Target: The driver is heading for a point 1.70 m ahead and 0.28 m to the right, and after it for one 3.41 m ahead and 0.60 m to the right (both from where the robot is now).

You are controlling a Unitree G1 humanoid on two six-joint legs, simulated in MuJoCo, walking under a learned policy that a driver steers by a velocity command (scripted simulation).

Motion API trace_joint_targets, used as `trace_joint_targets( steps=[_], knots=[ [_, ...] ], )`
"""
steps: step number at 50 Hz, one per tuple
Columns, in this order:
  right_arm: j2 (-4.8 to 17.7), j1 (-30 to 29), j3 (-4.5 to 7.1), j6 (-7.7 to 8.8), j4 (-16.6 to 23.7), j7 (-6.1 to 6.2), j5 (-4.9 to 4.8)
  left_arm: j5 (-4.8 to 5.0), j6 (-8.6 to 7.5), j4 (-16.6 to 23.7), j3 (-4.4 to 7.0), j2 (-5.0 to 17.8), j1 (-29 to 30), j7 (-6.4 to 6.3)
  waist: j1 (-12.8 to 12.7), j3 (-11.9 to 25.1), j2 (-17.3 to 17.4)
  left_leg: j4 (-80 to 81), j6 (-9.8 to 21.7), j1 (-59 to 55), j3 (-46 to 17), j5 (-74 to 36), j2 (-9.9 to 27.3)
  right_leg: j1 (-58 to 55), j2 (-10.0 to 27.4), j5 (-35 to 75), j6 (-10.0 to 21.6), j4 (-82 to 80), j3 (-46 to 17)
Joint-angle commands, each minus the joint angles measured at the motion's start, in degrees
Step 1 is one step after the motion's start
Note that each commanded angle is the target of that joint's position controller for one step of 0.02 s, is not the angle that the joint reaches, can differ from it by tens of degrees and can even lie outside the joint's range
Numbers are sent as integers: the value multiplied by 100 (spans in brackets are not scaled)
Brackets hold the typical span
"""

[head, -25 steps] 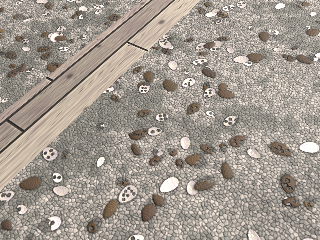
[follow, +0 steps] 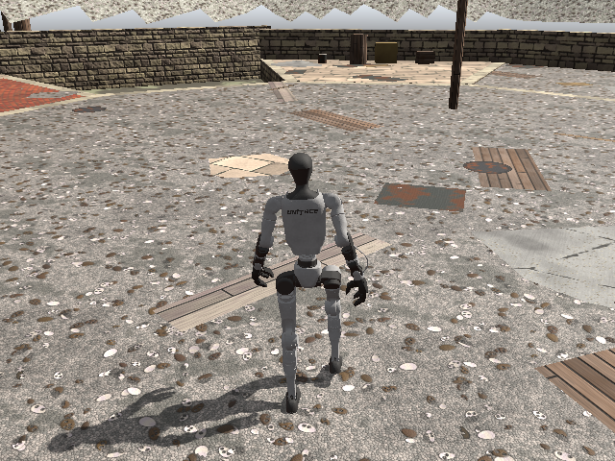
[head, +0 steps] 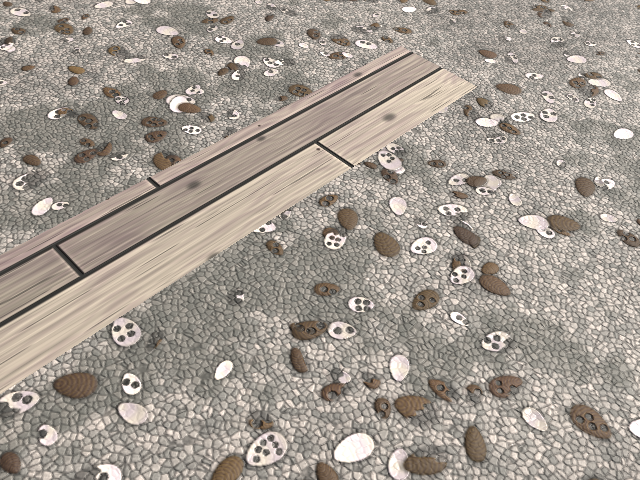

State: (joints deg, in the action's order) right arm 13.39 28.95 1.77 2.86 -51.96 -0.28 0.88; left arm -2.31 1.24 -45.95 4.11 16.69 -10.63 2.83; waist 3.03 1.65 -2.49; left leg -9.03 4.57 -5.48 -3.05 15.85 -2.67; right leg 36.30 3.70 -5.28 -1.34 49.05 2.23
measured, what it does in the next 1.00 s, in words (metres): walks ahead: right foot, then left foot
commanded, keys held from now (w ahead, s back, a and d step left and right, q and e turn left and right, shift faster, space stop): w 1.00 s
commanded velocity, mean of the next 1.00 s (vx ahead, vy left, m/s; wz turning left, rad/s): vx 0.49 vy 0.00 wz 0.04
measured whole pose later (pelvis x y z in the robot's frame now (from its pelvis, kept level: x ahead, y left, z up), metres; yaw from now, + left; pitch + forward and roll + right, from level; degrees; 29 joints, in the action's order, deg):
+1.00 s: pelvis +0.56 +0.01 +0.00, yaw +0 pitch +0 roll +1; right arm 12.3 23.2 2.2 5.2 -58.4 -0.5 0.4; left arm -1.9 -1.3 -51.4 2.5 14.2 -9.5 1.8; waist 1.5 -1.8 -2.4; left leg -12.5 5.7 2.7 4.8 10.0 -5.1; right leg 35.3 6.6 -7.5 1.3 53.2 0.2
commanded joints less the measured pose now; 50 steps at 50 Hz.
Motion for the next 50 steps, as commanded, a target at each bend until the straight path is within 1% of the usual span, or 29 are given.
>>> trace_joint_targets(
  steps=[1, 3, 5, 7, 8, 9, 10, 11, 12, 13, 15, 16, 18, 22, 25, 27, 30, 32, 33, 34, 35, 36, 37, 38, 39, 41, 43, 45, 50],
  knots=[
    [812, 461, 158, 90, -2, 70, 20, 8, -204, 789, -50, 181, 1501, 42, 339, -1008, 919, 116, 713, -287, -825, -1629, 1405, 1117, -93, -115, 69, -614, 246],
    [853, 519, 150, 103, -113, 109, 33, 27, -255, 903, -97, 156, 1664, 54, 345, -1073, 996, -23, 702, -328, -752, -2417, 1495, 837, -166, -299, 242, -1000, 359],
    [913, 363, 148, 117, -174, 144, 41, 49, -295, 920, -114, 183, 1483, 22, 156, -1050, 1047, -235, 615, -266, -631, -3400, 1551, 228, -300, -532, 487, -1354, 440],
    [1054, 73, 166, 150, -198, 150, 40, 95, -330, 632, -39, 318, 456, -118, -394, -521, 1050, -1255, 421, 6, -370, -5650, 1456, -1379, -723, -739, 734, -1634, 551],
    [1098, -79, 174, 151, -204, 139, 11, 104, -383, 304, 31, 438, -577, -203, -887, 61, 881, -2365, 304, 334, -144, -5874, 1275, -2687, -805, -426, 870, -1982, 514],
    [968, -114, 125, 182, -107, 123, -35, -5, -439, 56, 136, 776, -1578, -300, -1284, 736, 530, -3858, 227, 1447, -2, -4308, 1021, -4300, 45, -1026, 1074, -2141, -409],
    [235, 463, -14, 198, 58, 56, -204, -135, -453, -31, 303, 1527, -2082, -309, -999, 1556, -1029, -6193, -66, 3362, 304, -203, -111, -5756, 1933, -2152, 1777, -2732, -3545],
    [799, 95, 131, 219, 16, 59, -31, 82, -419, -88, 229, 1186, -1729, -245, -941, 1304, -484, -6747, 100, 3865, -449, 1003, -226, -5179, 1953, -2040, 1818, -3519, -4656],
    [813, -355, 169, 208, 156, 36, -20, 137, -416, -36, 154, 898, -1016, -237, -588, 301, -288, -6813, 153, 4109, -370, 569, 190, -4295, 1781, -2024, 1702, -3485, -3538],
    [730, -594, 128, 234, 182, -2, -4, 131, -456, 7, 55, 493, -646, -206, -493, -123, 82, -6464, 173, 3977, -254, 169, 433, -3557, 1505, -1410, 1589, -3672, -2765],
    [534, -567, 99, 120, 138, -66, 87, 135, -535, -125, -63, 161, -470, -216, -180, -421, -124, -5938, 95, 3540, -89, -42, 713, -2753, 959, -582, 1311, -3932, -1714],
    [445, -495, 84, 56, 90, -110, 110, 133, -584, -194, -89, 107, -534, -213, -121, -388, -186, -5844, 44, 3407, -21, -94, 735, -2634, 867, -238, 1305, -4017, -1451],
    [364, -676, 70, -10, 154, -165, 124, 168, -676, -363, -72, 192, -782, -202, -71, -466, -156, -5616, -55, 3634, 137, -226, 804, -2615, 808, 373, 1381, -4164, -1129],
    [323, -1842, 25, -31, 539, -208, 129, 204, -708, -581, -84, 221, -1116, -194, -236, -737, -78, -4427, -282, 4292, 464, -1072, 928, -2798, 545, 1040, 1355, -4345, -550],
    [174, -2566, -64, 3, 743, -238, 80, 220, -723, -700, -92, 274, -1324, -201, -419, -730, -105, -3172, -322, 3867, 705, -1725, 752, -2849, 428, 1563, 1229, -4276, -249],
    [221, -2883, -71, 10, 829, -227, 61, 211, -719, -790, -81, 361, -1510, -229, -524, -716, -96, -2732, -268, 3721, 769, -1901, 650, -3163, 569, 1720, 1208, -4259, -289],
    [378, -3012, -18, 32, 900, -182, 79, 160, -671, -912, -72, 427, -1593, -293, -477, -722, -72, -2362, -73, 3722, 683, -1536, 552, -3928, 858, 2370, 1160, -3940, -355],
    [504, -2597, 51, 71, 777, -133, 98, 110, -629, -936, -54, 512, -1473, -340, -248, -477, -153, -2166, 110, 3144, 747, -957, 300, -4248, 899, 3623, 1046, -3235, -285],
    [597, -1961, 111, 107, 565, -92, 113, 89, -593, -951, -44, 553, -1418, -345, 24, -137, -143, -1951, 232, 2434, 816, -802, 116, -4257, 813, 4096, 973, -2424, -199],
    [767, -1002, 196, 164, 245, -35, 180, 96, -564, -940, -67, 503, -1419, -341, 397, 397, 16, -1736, 410, 1181, 729, -907, 181, -3764, 579, 3658, 870, -1237, -8],
    [1281, -123, 336, 193, 109, 47, 328, 211, -575, -723, -168, 172, -1580, -307, 568, 1179, 724, -1690, 804, -446, -899, -340, 1567, -2321, 186, 1690, 717, 637, 260],
    [1630, -54, 441, 139, 71, 24, 263, 325, -569, -721, -214, -196, -2192, -272, 249, 1730, 1797, -974, 1525, -1397, -3523, -317, 2837, -617, -869, -2598, 570, 2388, 93],
    [1282, -537, 389, 92, 108, -12, 40, 194, -535, -728, -66, 372, -1633, -315, 193, 1157, 843, -809, 1331, -905, -3278, 3, 2460, -141, -517, -2273, 675, 2681, -587],
    [937, -1051, 296, 108, 173, -19, 0, 195, -582, -594, -67, 322, -1193, -284, 29, 363, 636, -658, 1154, -56, -2353, -229, 2260, -39, -273, -1723, 699, 2467, -578],
    [682, -1301, 229, 148, 174, -34, 27, 188, -598, -577, -91, 209, -999, -263, -106, 43, 456, -451, 975, 525, -1793, -726, 1987, -219, -75, -1389, 699, 2131, -549],
    [434, -1385, 150, 215, 45, -5, -2, 42, -459, -662, -108, 73, -1131, -202, -401, -163, 587, -201, 720, 1226, -1040, -1359, 1599, -723, 106, -1180, 576, 1684, -494],
    [487, -1150, 156, 309, -103, -8, -32, 16, -348, -665, -120, -37, -1099, -140, -479, -165, 569, -43, 748, 1357, -758, -1757, 1501, -799, 120, -1059, 469, 1507, -380],
    [623, -985, 189, 350, -217, -7, -57, 7, -283, -556, -118, -30, -731, -104, -479, -350, 552, 189, 779, 1371, -534, -1653, 1431, -446, 222, -716, 362, 1221, -278],
    [573, -517, 153, 307, -435, -3, -51, 58, -294, -197, -148, -25, 420, -88, -230, -667, 513, 370, 699, 1023, -160, -1944, 1241, 179, 300, 200, 183, -32, -48]
  ],
)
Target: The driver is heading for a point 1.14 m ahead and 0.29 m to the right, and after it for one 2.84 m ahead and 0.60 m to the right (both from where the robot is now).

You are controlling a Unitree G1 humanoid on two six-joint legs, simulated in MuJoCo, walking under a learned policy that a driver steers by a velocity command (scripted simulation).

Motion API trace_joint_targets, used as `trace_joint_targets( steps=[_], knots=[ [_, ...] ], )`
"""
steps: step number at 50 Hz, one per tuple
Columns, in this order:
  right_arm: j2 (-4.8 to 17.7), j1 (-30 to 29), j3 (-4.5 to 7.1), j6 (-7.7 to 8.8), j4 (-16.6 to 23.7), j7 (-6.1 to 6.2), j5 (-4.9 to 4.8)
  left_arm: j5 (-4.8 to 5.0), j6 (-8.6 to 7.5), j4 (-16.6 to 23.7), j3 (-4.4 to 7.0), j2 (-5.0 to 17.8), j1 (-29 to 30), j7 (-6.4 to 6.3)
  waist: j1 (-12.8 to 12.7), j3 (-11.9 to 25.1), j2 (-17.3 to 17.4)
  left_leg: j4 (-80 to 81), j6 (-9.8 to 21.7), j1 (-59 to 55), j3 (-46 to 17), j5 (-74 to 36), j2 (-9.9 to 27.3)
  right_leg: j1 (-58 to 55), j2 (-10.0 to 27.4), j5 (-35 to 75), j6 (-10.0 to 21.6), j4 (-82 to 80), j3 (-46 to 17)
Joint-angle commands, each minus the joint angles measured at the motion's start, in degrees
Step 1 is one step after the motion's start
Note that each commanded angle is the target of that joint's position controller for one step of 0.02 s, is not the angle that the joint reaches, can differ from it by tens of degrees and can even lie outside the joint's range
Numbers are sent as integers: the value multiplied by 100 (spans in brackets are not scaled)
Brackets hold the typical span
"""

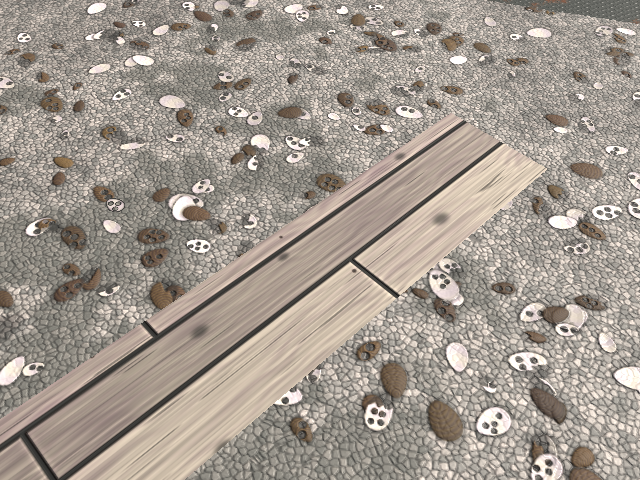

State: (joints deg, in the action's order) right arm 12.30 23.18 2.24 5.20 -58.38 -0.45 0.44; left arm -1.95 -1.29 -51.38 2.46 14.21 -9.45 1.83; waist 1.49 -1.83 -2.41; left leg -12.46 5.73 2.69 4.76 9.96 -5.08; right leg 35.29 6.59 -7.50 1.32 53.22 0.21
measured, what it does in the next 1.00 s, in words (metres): walks ahead: right foot, then left foot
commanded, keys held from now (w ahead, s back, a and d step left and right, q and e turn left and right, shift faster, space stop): w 0.64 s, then w+e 0.36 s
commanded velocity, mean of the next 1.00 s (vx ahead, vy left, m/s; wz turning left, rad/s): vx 0.50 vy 0.00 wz -0.11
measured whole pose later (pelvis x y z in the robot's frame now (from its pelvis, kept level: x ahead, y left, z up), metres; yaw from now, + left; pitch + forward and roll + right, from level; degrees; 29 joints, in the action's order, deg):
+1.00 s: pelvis +0.55 -0.01 +0.00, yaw -9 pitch +0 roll +0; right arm 12.3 13.6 3.1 5.4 -54.5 0.4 1.0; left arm -1.5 -1.5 -55.5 4.2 13.9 -16.3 0.9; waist -0.9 -2.8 -2.2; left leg -21.1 4.0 10.7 10.1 10.4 -0.8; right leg 28.2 3.3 -15.7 4.7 64.5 -0.2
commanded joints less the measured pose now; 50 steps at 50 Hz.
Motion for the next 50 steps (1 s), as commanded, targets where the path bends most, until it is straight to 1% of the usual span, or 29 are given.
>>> trace_joint_targets(
  steps=[1, 6, 9, 10, 11, 12, 13, 14, 15, 16, 17, 19, 20, 22, 25, 29, 34, 37, 38, 39, 40, 41, 42, 43, 44, 45, 46, 47, 50],
  knots=[
    [686, 142, 101, 71, 170, 18, -3, 34, -53, 400, -4, 188, 483, 11, -22, -337, 522, 696, 560, 134, -871, -1486, 1458, 240, -31, 556, -83, -734, 214],
    [701, 599, 88, 39, -67, 75, 60, 53, -102, 654, -50, 185, 1206, -16, 207, -448, 608, 458, 564, -610, -747, -2167, 1626, 198, -251, 634, 86, -1679, 405],
    [786, 525, 114, 13, -145, 134, 98, 53, -166, 712, -16, 268, 1155, -37, 63, -436, 640, 48, 498, -1011, -706, -3078, 1802, -103, -401, 124, 329, -2032, 440],
    [833, 401, 126, 11, -141, 147, 103, 53, -194, 638, 15, 312, 875, -63, -98, -302, 673, -308, 423, -1015, -624, -3871, 1791, -561, -554, -100, 435, -2156, 507],
    [886, 308, 142, -1, -146, 151, 108, 45, -229, 459, 72, 397, 309, -105, -345, -6, 685, -969, 346, -983, -546, -4590, 1729, -1263, -753, -247, 549, -2298, 579],
    [869, 193, 132, -23, -130, 140, 81, 4, -287, 114, 148, 506, -687, -158, -771, 509, 503, -2078, 229, -636, -340, -4545, 1498, -2471, -857, 8, 698, -2646, 619],
    [699, 186, 70, -15, 27, 125, 25, -138, -336, -131, 277, 920, -1749, -227, -1110, 1205, 77, -3707, 119, 537, -163, -2837, 1220, -4029, 174, -433, 989, -2721, -502],
    [130, 881, -18, -17, 104, 57, -167, -180, -312, -185, 428, 1507, -2027, -213, -771, 1819, -1289, -5850, -138, 2634, 9, 1416, 47, -5453, 1797, -835, 1784, -3369, -3448],
    [703, 506, 132, -28, 64, 77, -3, 67, -238, -133, 383, 1219, -1531, -161, -682, 1539, -444, -6341, -26, 3155, -881, 1790, 227, -5034, 1594, -1027, 1689, -3769, -3800],
    [708, 53, 159, -10, 216, 57, 5, 118, -240, -34, 294, 894, -903, -150, -443, 688, -191, -6249, 3, 3361, -863, 1265, 535, -4235, 1427, -921, 1518, -3820, -2789],
    [594, -205, 133, 17, 265, 38, 7, 95, -285, -21, 206, 540, -635, -126, -343, 303, 106, -5933, -7, 3215, -823, 882, 738, -3577, 1169, -332, 1369, -4022, -2178],
    [404, -185, 117, -111, 240, -14, 138, 107, -361, -169, 99, 209, -553, -158, -43, 70, -75, -5394, -112, 2707, -762, 618, 968, -2840, 701, 334, 1045, -4260, -1308],
    [320, -149, 110, -177, 217, -51, 160, 103, -405, -248, 82, 189, -689, -165, -1, 100, -127, -5289, -166, 2556, -707, 569, 965, -2736, 636, 622, 1027, -4310, -1130],
    [258, -309, 105, -258, 271, -101, 176, 139, -479, -395, 107, 327, -979, -175, 47, 49, -78, -5067, -266, 2706, -582, 420, 1007, -2714, 559, 992, 1068, -4425, -865],
    [294, -1076, 92, -314, 530, -131, 173, 148, -487, -512, 111, 413, -1281, -182, -67, -209, -60, -4450, -421, 3296, -417, -155, 1149, -2829, 465, 1024, 1065, -4657, -622],
    [222, -1983, 19, -288, 833, -149, 105, 144, -469, -622, 69, 364, -1610, -183, -277, -363, -86, -3184, -504, 3353, -198, -810, 1075, -3038, 311, 1455, 966, -4688, -315],
    [274, -2713, -11, -240, 1120, -121, 90, 94, -429, -833, 57, 383, -2093, -238, -502, -464, -122, -2317, -369, 3315, -91, -862, 878, -3781, 511, 2088, 1014, -4404, -384],
    [406, -2555, 33, -142, 1181, -94, 74, 44, -382, -827, 104, 536, -1911, -288, -305, -386, -146, -1946, -217, 2904, -154, -302, 720, -4093, 645, 2961, 971, -3876, -540],
    [482, -2164, 74, -100, 1080, -62, 72, 39, -377, -795, 123, 597, -1764, -291, -114, -207, -173, -1773, -147, 2309, -115, -91, 567, -4019, 593, 3571, 889, -3464, -521],
    [579, -1406, 137, -43, 843, -12, 93, 65, -368, -775, 131, 626, -1638, -270, 218, 176, -64, -1399, -46, 1320, -24, -205, 406, -3830, 405, 3874, 790, -2632, -411],
    [854, -423, 244, 32, 568, 63, 200, 120, -381, -703, 101, 520, -1583, -246, 573, 791, 171, -1307, 135, -182, -403, -330, 803, -3018, 110, 3057, 677, -1425, -247],
    [1460, 317, 394, 59, 553, 136, 366, 327, -388, -463, -20, 15, -1878, -204, 602, 1688, 1101, -1064, 541, -1888, -2484, 450, 2493, -1313, -562, 528, 429, 534, 142],
    [1539, 140, 434, -53, 580, 76, 229, 319, -336, -496, 65, 150, -2167, -250, 405, 2072, 1590, -396, 895, -2049, -4108, 561, 3188, -376, -1065, -2223, 435, 1700, -44],
    [1089, -480, 332, -107, 718, 54, 126, 198, -267, -494, 167, 454, -1785, -273, 180, 1219, 810, -305, 748, -1249, -3413, 999, 2933, -103, -624, -1823, 494, 1998, -351],
    [681, -921, 227, -83, 786, 42, 85, 161, -262, -435, 157, 312, -1433, -229, 87, 497, 502, -60, 609, -395, -2628, 903, 2672, -91, -413, -1381, 475, 1832, -349],
    [494, -1107, 175, -50, 782, 49, 97, 144, -232, -419, 151, 148, -1332, -194, -52, 162, 510, 155, 403, 144, -2025, 631, 2414, -251, -247, -1117, 461, 1572, -328],
    [352, -1101, 133, -12, 705, 82, 73, 53, -155, -390, 178, 131, -1264, -144, -173, -40, 600, 284, 190, 513, -1508, 276, 2132, -412, -141, -971, 437, 1376, -334],
    [382, -1031, 133, 36, 658, 104, 70, 20, -69, -396, 177, 34, -1410, -97, -276, 9, 800, 315, 194, 647, -1240, -6, 2144, -557, -129, -895, 378, 1355, -275],
    [449, -720, 163, 178, 541, 108, 19, 16, 67, -226, 189, -30, -1035, -24, -333, -64, 646, 476, 225, 606, -653, -578, 2077, -183, -54, -461, 282, 1272, -180]
  ],
)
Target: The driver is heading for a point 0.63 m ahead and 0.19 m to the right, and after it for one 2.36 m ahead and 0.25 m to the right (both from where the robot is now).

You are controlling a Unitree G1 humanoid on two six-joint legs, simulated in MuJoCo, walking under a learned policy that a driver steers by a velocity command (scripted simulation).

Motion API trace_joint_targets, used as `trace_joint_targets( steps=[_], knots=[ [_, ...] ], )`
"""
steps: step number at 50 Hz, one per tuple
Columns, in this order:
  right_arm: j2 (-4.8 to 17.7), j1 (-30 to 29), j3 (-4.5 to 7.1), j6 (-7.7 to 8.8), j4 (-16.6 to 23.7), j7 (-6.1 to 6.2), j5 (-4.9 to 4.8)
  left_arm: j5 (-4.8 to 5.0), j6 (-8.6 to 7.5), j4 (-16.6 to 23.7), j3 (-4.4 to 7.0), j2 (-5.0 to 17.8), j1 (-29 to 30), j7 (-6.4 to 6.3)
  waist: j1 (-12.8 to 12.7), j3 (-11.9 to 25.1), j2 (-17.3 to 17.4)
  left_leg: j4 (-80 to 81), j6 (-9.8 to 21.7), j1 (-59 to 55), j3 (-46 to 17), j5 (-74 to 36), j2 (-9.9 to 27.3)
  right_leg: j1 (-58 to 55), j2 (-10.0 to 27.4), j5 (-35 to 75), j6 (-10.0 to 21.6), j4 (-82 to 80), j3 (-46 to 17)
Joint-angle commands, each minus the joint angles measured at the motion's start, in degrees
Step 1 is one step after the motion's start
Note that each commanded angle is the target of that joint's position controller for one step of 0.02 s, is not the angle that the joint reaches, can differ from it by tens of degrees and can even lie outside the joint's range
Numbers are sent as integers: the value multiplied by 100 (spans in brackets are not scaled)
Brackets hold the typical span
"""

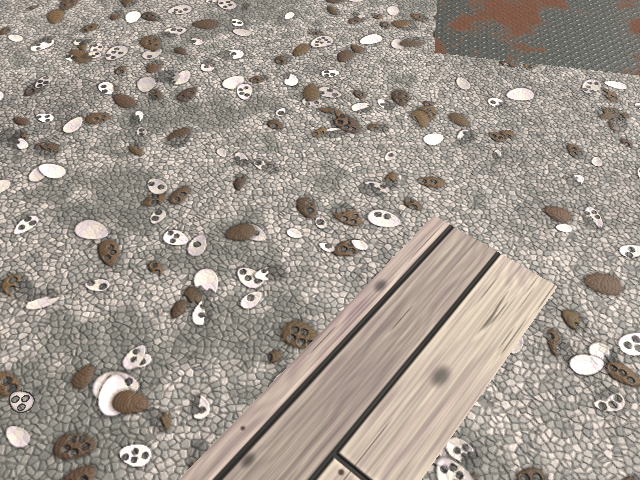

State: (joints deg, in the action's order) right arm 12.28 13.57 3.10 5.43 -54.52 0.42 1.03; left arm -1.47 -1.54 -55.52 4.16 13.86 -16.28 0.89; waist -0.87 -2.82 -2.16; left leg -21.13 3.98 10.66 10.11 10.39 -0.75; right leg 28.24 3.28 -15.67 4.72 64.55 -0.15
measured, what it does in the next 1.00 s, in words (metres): walks ahead, turning right: right foot, then left foot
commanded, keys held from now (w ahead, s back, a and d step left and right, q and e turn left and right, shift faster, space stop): w+e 0.56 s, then w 0.22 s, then w+q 0.22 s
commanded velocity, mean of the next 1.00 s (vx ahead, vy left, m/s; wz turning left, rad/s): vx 0.50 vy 0.00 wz -0.37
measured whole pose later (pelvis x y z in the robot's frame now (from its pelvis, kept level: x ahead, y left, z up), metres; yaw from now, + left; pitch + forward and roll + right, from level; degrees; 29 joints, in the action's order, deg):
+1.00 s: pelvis +0.54 -0.13 -0.02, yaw -22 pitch +0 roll +0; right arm 14.7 9.1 2.8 2.9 -47.0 -1.3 0.9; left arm -1.8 -4.2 -53.7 2.4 14.7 -20.9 -0.3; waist -1.5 -3.3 -0.9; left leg -31.2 5.4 22.0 3.7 9.3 -4.2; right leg 10.9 -4.8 -21.2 4.5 63.6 -1.8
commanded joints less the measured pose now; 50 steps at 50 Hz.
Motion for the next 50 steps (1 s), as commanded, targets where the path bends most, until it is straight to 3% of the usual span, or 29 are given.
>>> trace_joint_targets(
  steps=[1, 7, 12, 15, 16, 17, 18, 19, 20, 21, 22, 23, 24, 25, 28, 34, 39, 42, 44, 45, 46, 47, 48, 49, 50],
  knots=[
    [486, 333, 85, 174, 130, 29, -28, -33, 114, 277, 23, 20, -135, 92, -77, -19, 596, 1372, 409, -260, -1007, -782, 1629, 739, 314, 565, -87, 28, -119],
    [536, 718, 77, 170, -1, 54, 1, -23, 106, 787, -72, -47, 1128, 224, 120, -274, 593, 1358, 367, -557, -98, -1539, 1451, 910, 221, 1588, -157, -1754, 293],
    [731, 1151, 132, 62, -145, 124, 22, -74, 93, 1116, -92, 54, 1749, 285, 272, -342, 613, 972, 321, -1442, 303, -2618, 1708, 711, 13, 1124, 151, -2662, 742],
    [966, 1087, 196, -66, -133, 161, 40, -93, 93, 1042, -6, 219, 1266, 228, 0, 28, 819, -238, 236, -1790, 569, -5009, 1740, -113, -515, 222, 486, -2841, 1042],
    [1051, 1058, 222, -134, -108, 150, 42, -82, 64, 903, 59, 319, 751, 195, -201, 334, 817, -1097, 226, -1782, 597, -5298, 1728, -650, -738, 14, 624, -2998, 1075],
    [1092, 976, 229, -189, -42, 120, 16, -113, 3, 650, 156, 471, -77, 131, -577, 794, 617, -2381, 93, -1294, 694, -4699, 1647, -1774, -889, 222, 800, -3504, 959],
    [902, 959, 178, -191, 153, 96, 12, -184, -33, 492, 337, 1022, -818, 43, -858, 1373, 25, -4132, -106, 28, 673, -2547, 1464, -3193, 129, -404, 1123, -3791, -490],
    [423, 928, 109, -119, 666, -41, -76, -80, 23, 652, 465, 1637, -529, 10, -411, 1699, -1375, -6223, -489, 2646, 106, 2141, 22, -4642, 1624, -385, 2070, -4622, -3882],
    [856, 121, 166, -45, 808, -64, -5, 9, 110, 670, 429, 1519, -628, -30, -651, 1428, -152, -6311, -425, 3339, -1017, 1764, 243, -4466, 1580, 32, 1908, -4973, -3768],
    [727, -69, 123, 35, 894, -90, -84, 41, 107, 635, 358, 1273, -331, -81, -456, 797, 37, -5972, -360, 3431, -1103, 1153, 520, -3844, 1483, 557, 1734, -4954, -2931],
    [706, 101, 118, 74, 785, -66, -84, 65, 63, 633, 281, 964, -68, -87, -157, 387, 435, -5341, -351, 3044, -1115, 831, 724, -3082, 1209, 1392, 1472, -5021, -2385],
    [701, 130, 128, 6, 773, -52, 24, 108, 10, 657, 230, 814, 141, -112, 48, 253, 483, -4972, -398, 2693, -1162, 789, 826, -2618, 908, 1886, 1309, -5059, -1945],
    [664, 293, 119, -111, 728, -53, 138, 138, -51, 697, 183, 694, 263, -120, 186, 304, 394, -4749, -468, 2326, -1175, 722, 863, -2325, 714, 2246, 1223, -5094, -1679],
    [629, 340, 116, -218, 742, -72, 178, 162, -118, 704, 162, 680, 223, -112, 244, 367, 339, -4607, -535, 2195, -1162, 738, 848, -2228, 600, 2468, 1228, -5124, -1573],
    [562, -41, 92, -374, 936, -124, 177, 170, -220, 644, 194, 900, -117, -88, 199, 230, 213, -3997, -704, 2413, -1021, 376, 806, -2015, 392, 2530, 1184, -5268, -1413],
    [554, -1134, 27, -377, 1289, -188, 125, 152, -253, 457, 108, 779, -891, -89, -249, 56, -52, -2508, -622, 2947, -897, -905, 698, -2724, 314, 3030, 705, -5346, -1252],
    [541, -1905, -59, -297, 1582, -245, 71, 68, -258, 299, 37, 782, -1290, -171, -510, -126, -124, -1591, -374, 2952, -707, -1045, 426, -3400, 472, 3509, 658, -5200, -1240],
    [645, -1605, -46, -240, 1556, -239, 32, 4, -290, 274, 28, 903, -1064, -214, -229, -129, -234, -1064, -21, 2205, -579, -589, 190, -3541, 627, 4553, 519, -4973, -954],
    [856, -558, 60, -214, 1219, -144, -2, -54, -315, 242, 39, 1004, -914, -221, 237, 379, -313, -926, 242, 974, -471, -113, -207, -3608, 586, 6094, 366, -3896, -704],
    [931, 340, 116, -177, 929, -87, 20, -46, -306, 245, 39, 1023, -810, -212, 671, 813, -158, -568, 401, -64, -485, -355, -236, -3335, 423, 5983, 284, -2808, -467],
    [1244, 1274, 209, -156, 732, -19, 135, -16, -334, 384, -25, 849, -819, -207, 993, 1412, 273, -576, 717, -1467, -1632, 31, 726, -2283, 189, 4326, 205, -1237, -279],
    [1831, 1466, 373, -180, 663, -53, 190, 157, -344, 456, -82, 421, -1444, -131, 589, 1849, 1705, -56, 1694, -2762, -4682, 105, 2170, -171, -1016, -60, -136, 1005, 107],
    [1426, 893, 297, -254, 685, -157, -84, -58, -372, 482, -35, 802, -1146, -136, 391, 1499, 1056, 538, 1658, -2364, -5434, 386, 2081, 503, -803, -947, -31, 1407, -454],
    [1165, 328, 240, -267, 821, -187, -115, -63, -395, 622, -34, 811, -665, -106, 230, 672, 637, 563, 1562, -1584, -4446, 496, 1932, 769, -449, -485, -43, 1273, -496],
    [911, 159, 176, -251, 826, -201, -64, -68, -432, 721, -70, 758, -298, -78, 214, 341, 215, 688, 1437, -1010, -3877, -64, 1659, 704, -255, -222, -78, 961, -438]
  ],
)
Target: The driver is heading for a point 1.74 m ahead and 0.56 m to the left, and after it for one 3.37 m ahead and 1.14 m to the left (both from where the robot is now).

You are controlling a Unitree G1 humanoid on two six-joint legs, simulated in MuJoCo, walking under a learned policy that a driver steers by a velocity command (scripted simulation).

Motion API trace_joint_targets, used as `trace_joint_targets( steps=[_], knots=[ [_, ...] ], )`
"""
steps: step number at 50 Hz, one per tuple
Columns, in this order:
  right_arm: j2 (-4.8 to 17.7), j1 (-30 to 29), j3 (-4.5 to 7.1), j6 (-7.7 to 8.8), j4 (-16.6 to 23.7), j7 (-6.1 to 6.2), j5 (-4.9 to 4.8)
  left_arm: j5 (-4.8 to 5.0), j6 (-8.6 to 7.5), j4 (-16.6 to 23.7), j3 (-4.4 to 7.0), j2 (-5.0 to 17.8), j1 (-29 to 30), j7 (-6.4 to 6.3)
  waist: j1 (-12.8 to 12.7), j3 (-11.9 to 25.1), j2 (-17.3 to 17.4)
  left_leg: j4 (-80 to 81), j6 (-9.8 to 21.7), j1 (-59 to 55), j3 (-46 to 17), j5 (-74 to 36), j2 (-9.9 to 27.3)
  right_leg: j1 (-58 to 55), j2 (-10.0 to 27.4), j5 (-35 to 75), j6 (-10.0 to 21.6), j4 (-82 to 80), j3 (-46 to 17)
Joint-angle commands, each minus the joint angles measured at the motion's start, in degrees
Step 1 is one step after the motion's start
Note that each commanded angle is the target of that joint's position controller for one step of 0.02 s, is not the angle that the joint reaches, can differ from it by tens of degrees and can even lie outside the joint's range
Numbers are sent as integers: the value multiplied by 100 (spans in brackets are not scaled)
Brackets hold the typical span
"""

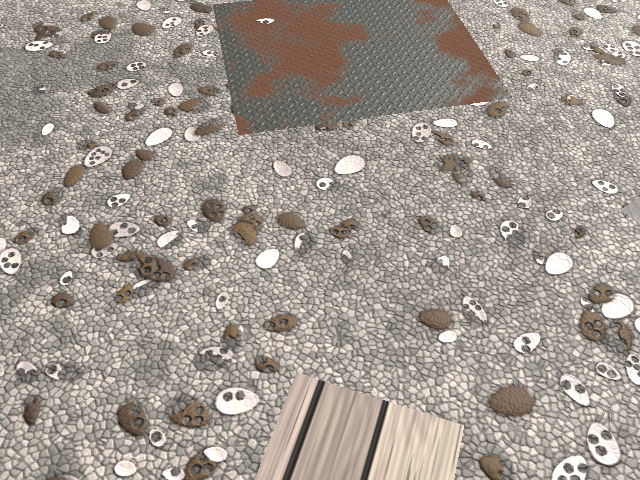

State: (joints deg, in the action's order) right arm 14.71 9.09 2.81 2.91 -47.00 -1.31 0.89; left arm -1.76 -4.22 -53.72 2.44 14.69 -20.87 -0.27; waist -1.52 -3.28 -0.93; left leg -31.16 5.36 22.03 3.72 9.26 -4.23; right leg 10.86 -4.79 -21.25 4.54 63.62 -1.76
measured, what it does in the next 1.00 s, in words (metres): walks ahead, turning left: right foot, then left foot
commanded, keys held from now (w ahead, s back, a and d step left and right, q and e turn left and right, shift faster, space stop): w+q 0.74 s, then w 0.26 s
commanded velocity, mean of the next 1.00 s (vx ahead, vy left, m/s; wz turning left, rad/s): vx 0.50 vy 0.00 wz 0.45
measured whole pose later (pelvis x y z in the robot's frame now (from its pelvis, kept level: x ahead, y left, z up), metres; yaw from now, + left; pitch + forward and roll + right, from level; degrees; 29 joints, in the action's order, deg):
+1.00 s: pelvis +0.49 +0.10 +0.00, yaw +31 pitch +2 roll -1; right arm 14.0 2.5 1.5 2.2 -40.3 -2.2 3.1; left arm -0.6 -2.9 -52.6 1.5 13.6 -24.9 0.2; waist -3.7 -3.0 0.2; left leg -34.0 6.2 26.0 4.2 9.2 -2.2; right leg 5.2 4.3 -27.8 0.0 46.9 9.0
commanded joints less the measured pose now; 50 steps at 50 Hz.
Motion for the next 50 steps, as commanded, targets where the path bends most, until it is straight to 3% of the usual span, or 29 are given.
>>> trace_joint_targets(
  steps=[1, 2, 3, 6, 9, 12, 16, 18, 20, 21, 22, 23, 24, 25, 26, 28, 29, 31, 36, 39, 43, 45, 46, 47, 48, 49, 50],
  knots=[
    [592, 619, 174, 23, 17, 1, -31, -51, -135, 612, 92, 592, 266, 65, 155, 192, 62, 1773, 1173, -1737, -2836, -398, 1764, 2314, 692, 394, -113, 731, -260],
    [532, 636, 144, 45, -67, 26, -52, -97, -52, 669, 67, 525, 228, 83, 7, 192, 120, 1886, 1028, -1405, -2505, -652, 1517, 2055, 789, 451, -198, 458, -243],
    [637, 726, 167, 87, -113, 36, -67, -107, 20, 695, 43, 461, 176, 96, -45, 237, 332, 1905, 1069, -1258, -2371, -1036, 1460, 1911, 810, 404, -295, 247, -191],
    [800, 981, 226, 125, -188, 63, -95, -113, 128, 856, -4, 398, 506, 114, -15, 229, 369, 2071, 1085, -1013, -2028, -1066, 1215, 2025, 881, 552, -559, -434, 11],
    [839, 1293, 256, 84, -214, 70, -105, -87, 153, 1185, -46, 364, 1382, 133, 227, 33, 393, 2205, 953, -1005, -2004, -863, 1065, 2337, 918, 1257, -757, -1423, 117],
    [879, 1587, 299, 58, -218, 74, -99, -39, 142, 1386, -87, 329, 1952, 152, 479, 100, 455, 2034, 780, -1331, -2056, -987, 993, 2358, 822, 1831, -808, -2169, 110],
    [921, 1824, 329, 19, -176, 117, -18, 20, 75, 1641, -116, 377, 2480, 149, 662, 164, 525, 1554, 706, -1802, -2286, -1664, 1078, 2259, 620, 1796, -757, -2773, 78],
    [1001, 1661, 362, 10, -70, 158, 14, 37, 21, 1672, -93, 488, 2327, 133, 507, 225, 595, 1263, 563, -1799, -2485, -1841, 1145, 1760, 537, 1513, -655, -3157, -22],
    [1115, 1328, 399, 22, 67, 162, 15, 50, -49, 1483, -17, 673, 1583, 73, 117, 444, 596, 700, 362, -1474, -2601, -2086, 1051, 568, 354, 1164, -494, -3610, 19],
    [1042, 1261, 378, 61, 95, 121, -35, 0, -125, 1321, 59, 859, 942, 4, -209, 787, 283, -174, 216, -1177, -2374, -2010, 712, -431, 527, 1223, -332, -3977, -128],
    [646, 1240, 265, 116, 281, 81, -118, -139, -170, 1275, 172, 1319, 42, -103, -551, 1615, -446, -1716, 46, -575, -1803, -940, 335, -1677, 1818, 124, -10, -4199, -1350],
    [230, 1830, 173, 96, 461, 92, -254, -199, -63, 1303, 279, 1789, 24, -138, -196, 1946, -1618, -2988, -97, 1126, -1068, 2352, -479, -2687, 3076, -497, 549, -4831, -3696],
    [698, 1923, 222, -12, 309, 143, -59, -107, 26, 1284, 273, 1437, 252, -110, -13, 1557, -1079, -3689, -42, 1668, -960, 2189, 66, -2171, 3088, -1195, 751, -4846, -4158],
    [796, 1523, 247, -57, 255, 102, 20, -54, 32, 1385, 134, 837, 579, -75, -13, 857, -299, -3782, -51, 1666, -983, 1608, 314, -1473, 2738, -1064, 615, -4927, -3260],
    [676, 1239, 228, -66, 303, 37, 30, -37, 12, 1361, 66, 595, 779, -46, 41, 447, -135, -3581, -120, 1529, -929, 1223, 473, -923, 2398, -168, 482, -5068, -2341],
    [599, 1093, 226, -178, 324, -79, 124, -13, -55, 1240, 26, 475, 717, -59, 132, 232, -477, -3385, -225, 1300, -828, 920, 660, -515, 1893, 1103, 202, -5237, -1191],
    [557, 1144, 218, -230, 370, -117, 124, 15, -111, 1178, 51, 569, 618, -45, 191, 343, -673, -3415, -272, 1249, -762, 824, 646, -521, 1934, 1635, 252, -5210, -984],
    [526, 877, 201, -289, 493, -166, 117, 77, -196, 1084, 86, 593, 448, -4, 202, 360, -542, -3443, -333, 1482, -740, 607, 695, -616, 1961, 2327, 343, -5276, -608],
    [419, -62, 120, -310, 841, -269, 113, 69, -190, 888, 133, 641, 160, 12, 74, 117, -396, -2646, -457, 2014, -548, -233, 795, -785, 1888, 2761, 393, -5478, 258],
    [261, -617, 11, -264, 1021, -327, 111, 65, -184, 764, 138, 667, -6, 29, -56, -29, -397, -1510, -373, 1587, -319, -728, 746, -697, 1792, 2816, 321, -5507, 663],
    [276, -1017, -46, -222, 1158, -301, 159, 60, -106, 490, 161, 822, -399, 14, -155, -162, -414, -539, -82, 1101, 45, -272, 546, -1131, 1986, 3474, 283, -5329, 856],
    [351, -850, -22, -186, 1108, -229, 200, 58, -35, 355, 171, 958, -488, -5, -19, -6, -490, -254, 136, 575, 226, 263, 266, -1432, 2038, 5070, 244, -4705, 994],
    [420, -418, 17, -145, 972, -187, 221, 59, 7, 302, 176, 1033, -504, -13, 195, 275, -510, -51, 263, 11, 277, 407, 72, -1518, 2020, 5856, 211, -4023, 1086],
    [504, 443, 79, -77, 667, -134, 266, 95, 51, 287, 148, 1010, -474, -24, 594, 771, -340, 398, 400, -1142, 298, 100, -91, -1226, 1869, 5844, 106, -2966, 1314],
    [850, 1377, 197, -35, 412, -50, 353, 120, 41, 444, 76, 834, -429, -25, 967, 1437, -13, 401, 633, -2735, -623, 343, 695, -92, 1713, 4218, 0, -1542, 1332],
    [1519, 1571, 335, -34, 401, 31, 317, 200, 21, 767, -91, 111, -839, 97, 675, 2181, 1481, 707, 1394, -4563, -3579, 171, 2663, 2259, 722, -643, -297, 577, 1310],
    [1532, 1759, 382, -96, 432, 92, 59, 112, 52, 748, 105, 801, -322, 48, 965, 2326, 756, 1167, 1522, -4293, -4262, -384, 2778, 2697, 518, -908, -267, 1330, 294]
  ],
)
